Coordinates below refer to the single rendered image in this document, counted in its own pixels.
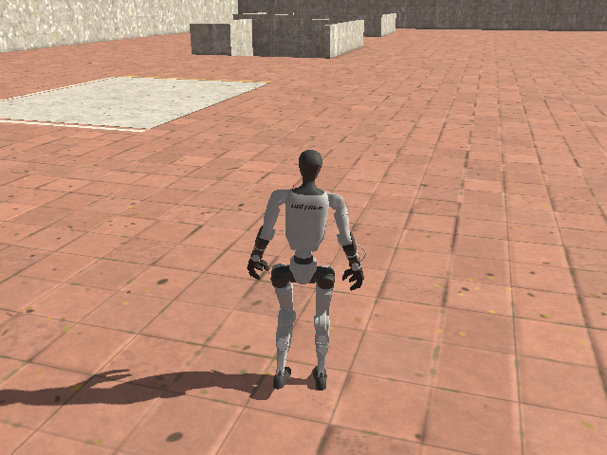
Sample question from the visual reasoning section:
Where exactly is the left robot thigh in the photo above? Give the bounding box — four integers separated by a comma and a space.
270, 264, 296, 326

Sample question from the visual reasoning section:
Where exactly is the left robot hand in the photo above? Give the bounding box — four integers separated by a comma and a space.
247, 259, 269, 280

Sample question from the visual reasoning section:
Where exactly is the left robot forearm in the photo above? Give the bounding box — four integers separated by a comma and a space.
250, 226, 269, 262

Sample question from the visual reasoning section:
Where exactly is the right robot hand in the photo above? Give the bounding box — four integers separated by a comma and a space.
342, 267, 364, 291

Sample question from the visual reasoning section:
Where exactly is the robot right upper arm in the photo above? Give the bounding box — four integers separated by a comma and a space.
328, 192, 352, 246

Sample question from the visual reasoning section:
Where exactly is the robot left upper arm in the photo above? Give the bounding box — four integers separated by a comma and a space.
259, 190, 288, 241

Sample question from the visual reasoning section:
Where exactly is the humanoid robot torso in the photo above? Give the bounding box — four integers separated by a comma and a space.
285, 185, 329, 284

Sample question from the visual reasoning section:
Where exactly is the right robot forearm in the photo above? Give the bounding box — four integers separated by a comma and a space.
342, 231, 361, 271

